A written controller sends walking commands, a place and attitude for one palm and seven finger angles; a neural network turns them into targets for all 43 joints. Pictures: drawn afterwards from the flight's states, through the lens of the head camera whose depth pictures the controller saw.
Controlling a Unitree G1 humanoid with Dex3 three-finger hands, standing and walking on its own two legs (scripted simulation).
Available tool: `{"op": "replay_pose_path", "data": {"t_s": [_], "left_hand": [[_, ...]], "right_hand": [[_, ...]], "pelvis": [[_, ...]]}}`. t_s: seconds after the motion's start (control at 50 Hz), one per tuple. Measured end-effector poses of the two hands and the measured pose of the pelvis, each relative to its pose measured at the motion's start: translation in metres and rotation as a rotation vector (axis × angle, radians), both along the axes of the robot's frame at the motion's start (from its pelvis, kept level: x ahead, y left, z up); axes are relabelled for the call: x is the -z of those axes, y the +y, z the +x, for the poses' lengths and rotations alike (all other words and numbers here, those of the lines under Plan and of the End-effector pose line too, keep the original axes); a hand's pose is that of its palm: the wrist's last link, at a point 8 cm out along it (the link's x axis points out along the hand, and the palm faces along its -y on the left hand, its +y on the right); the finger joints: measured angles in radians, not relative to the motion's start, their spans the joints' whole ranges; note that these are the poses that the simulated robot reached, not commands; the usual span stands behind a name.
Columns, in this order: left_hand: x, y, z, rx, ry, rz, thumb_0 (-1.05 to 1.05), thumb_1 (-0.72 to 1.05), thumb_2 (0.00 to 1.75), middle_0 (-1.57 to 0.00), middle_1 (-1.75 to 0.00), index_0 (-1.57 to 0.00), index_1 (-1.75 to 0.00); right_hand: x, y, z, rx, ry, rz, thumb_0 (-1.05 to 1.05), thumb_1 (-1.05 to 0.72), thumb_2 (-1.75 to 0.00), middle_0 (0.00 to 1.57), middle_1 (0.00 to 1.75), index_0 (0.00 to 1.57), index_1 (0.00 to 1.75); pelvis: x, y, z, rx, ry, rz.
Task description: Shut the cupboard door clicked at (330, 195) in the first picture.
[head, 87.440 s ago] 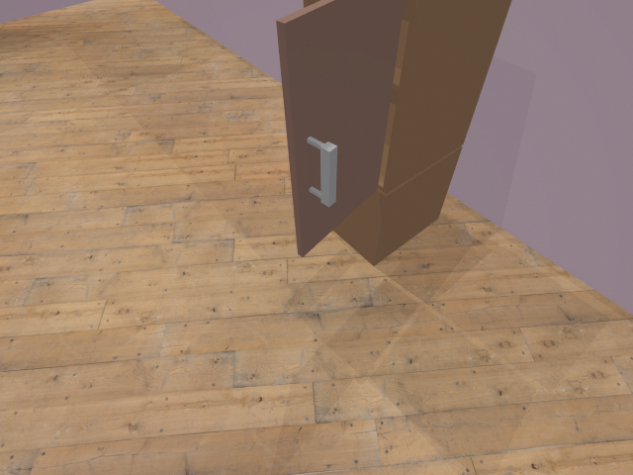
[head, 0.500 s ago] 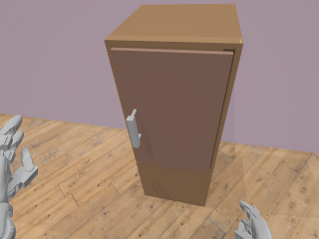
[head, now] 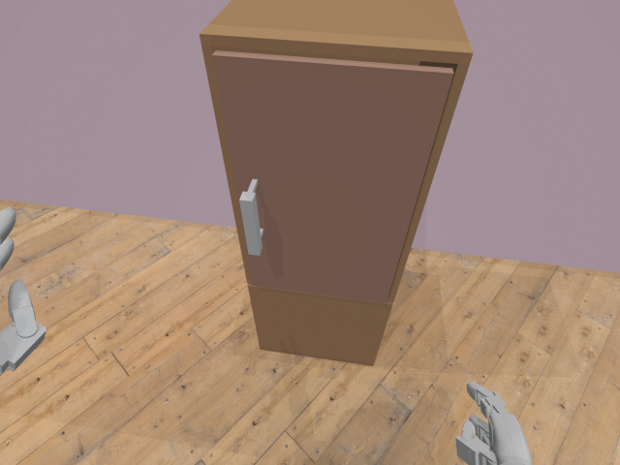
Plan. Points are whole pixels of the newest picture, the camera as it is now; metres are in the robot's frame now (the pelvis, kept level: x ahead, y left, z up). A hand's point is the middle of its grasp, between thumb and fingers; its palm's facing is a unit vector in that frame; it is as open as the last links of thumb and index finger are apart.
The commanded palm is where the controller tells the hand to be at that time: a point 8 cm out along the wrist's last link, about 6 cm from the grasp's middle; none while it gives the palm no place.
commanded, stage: step back with the hand held close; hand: left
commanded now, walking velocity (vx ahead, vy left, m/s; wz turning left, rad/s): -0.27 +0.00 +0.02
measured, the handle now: (254, 217) +0.57 +0.14 -0.06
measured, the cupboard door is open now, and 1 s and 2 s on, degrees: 0 0 0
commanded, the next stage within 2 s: stop stepping back and stand still in 0.66 s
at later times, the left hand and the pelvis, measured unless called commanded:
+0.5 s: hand out of the picture +0.09 +0.29 +0.17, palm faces +0.56 -0.72 -0.41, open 7.4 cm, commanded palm +0.01 +0.31 +0.18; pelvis -0.09 +0.00 -0.01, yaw +7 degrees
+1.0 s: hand out of the picture +0.01 +0.26 +0.17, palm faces +0.41 -0.77 -0.49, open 7.4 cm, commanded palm -0.04 +0.28 +0.18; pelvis -0.19 -0.02 +0.00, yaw -2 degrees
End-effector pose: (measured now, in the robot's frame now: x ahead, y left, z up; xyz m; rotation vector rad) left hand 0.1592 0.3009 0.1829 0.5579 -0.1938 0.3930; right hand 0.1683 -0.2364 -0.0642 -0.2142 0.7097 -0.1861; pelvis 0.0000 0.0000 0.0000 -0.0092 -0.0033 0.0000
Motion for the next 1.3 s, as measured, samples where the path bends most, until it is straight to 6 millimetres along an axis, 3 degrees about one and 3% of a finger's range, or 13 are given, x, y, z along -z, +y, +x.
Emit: {"op": "replay_pose_path", "data": {"t_s": [0.18,0.34,0.54,0.64,0.74,0.84,0.9,1.0,1.08,1.16,1.3], "left_hand": [[0.004,0.004,-0.049,-0.057,-0.09,0.028,0.02,0.89,0.9,-0.21,-0.3,-0.22,-0.3],[-0.003,0.0,-0.101,-0.114,-0.136,0.039,0.02,0.89,0.9,-0.21,-0.3,-0.22,-0.3],[-0.006,0.022,-0.116,-0.09,-0.168,0.031,0.02,0.89,0.9,-0.21,-0.3,-0.21,-0.3],[-0.012,0.008,-0.126,-0.041,-0.161,0.02,0.02,0.89,0.9,-0.21,-0.3,-0.21,-0.3],[-0.007,-0.029,-0.126,0.08,-0.144,0.026,0.02,0.89,0.9,-0.21,-0.3,-0.21,-0.3],[-0.012,-0.052,-0.142,0.2,-0.096,0.075,0.02,0.89,0.9,-0.21,-0.3,-0.22,-0.3],[-0.016,-0.043,-0.16,0.193,-0.069,0.118,0.01,0.88,0.9,-0.22,-0.3,-0.22,-0.31],[-0.008,-0.007,-0.185,0.056,-0.077,0.054,0.01,0.88,0.9,-0.22,-0.3,-0.22,-0.31],[0.009,0.005,-0.205,-0.016,-0.065,-0.054,0.01,0.89,0.9,-0.21,-0.3,-0.22,-0.3],[0.017,-0.006,-0.227,-0.005,-0.062,-0.095,0.02,0.89,0.9,-0.21,-0.3,-0.21,-0.3],[-0.008,-0.018,-0.287,0.026,-0.103,0.011,0.02,0.89,0.9,-0.21,-0.3,-0.22,-0.3]], "right_hand": [[0.01,-0.001,-0.04,-0.064,0.021,-0.035,0.01,-0.9,-0.9,0.2,0.3,0.21,0.3],[0.023,-0.006,-0.061,-0.119,0.071,-0.038,0.01,-0.9,-0.9,0.2,0.3,0.21,0.3],[0.012,0.021,-0.091,-0.109,0.023,-0.02,0.01,-0.9,-0.9,0.2,0.29,0.2,0.3],[0.006,0.027,-0.111,-0.111,-0.001,0.023,0.01,-0.9,-0.9,0.2,0.3,0.21,0.3],[0.015,0.011,-0.133,-0.126,-0.001,0.021,0.01,-0.9,-0.9,0.21,0.3,0.21,0.3],[0.012,-0.019,-0.176,-0.014,0.028,0.014,0.01,-0.9,-0.9,0.21,0.3,0.21,0.3],[0.004,-0.037,-0.203,0.059,0.024,-0.026,0.01,-0.9,-0.9,0.21,0.3,0.21,0.3],[-0.003,-0.05,-0.242,0.103,0.05,-0.1,0.01,-0.9,-0.9,0.2,0.29,0.2,0.3],[-0.008,-0.044,-0.265,0.092,0.03,-0.113,0.01,-0.9,-0.9,0.2,0.29,0.2,0.3],[-0.009,-0.028,-0.282,0.052,0.001,-0.089,0.01,-0.9,-0.9,0.2,0.29,0.2,0.3],[0.001,-0.003,-0.3,-0.056,-0.01,-0.013,0.01,-0.9,-0.9,0.2,0.3,0.2,0.3]], "pelvis": [[0.01,-0.008,-0.032,-0.085,-0.016,-0.015],[0.013,-0.011,-0.057,-0.108,-0.009,-0.005],[0.008,-0.001,-0.099,-0.1,0.019,-0.047],[0.003,-0.007,-0.113,-0.033,0.063,-0.051],[0.009,-0.022,-0.146,0.01,0.09,-0.038],[0.006,-0.029,-0.17,0.031,0.063,-0.034],[0.005,-0.026,-0.172,0.044,0.069,-0.024],[0.001,-0.016,-0.188,0.032,0.031,-0.012],[-0.002,-0.009,-0.211,0.031,0.003,-0.012],[-0.003,-0.009,-0.236,0.007,-0.01,-0.01],[-0.001,-0.016,-0.276,-0.051,-0.023,-0.016]]}}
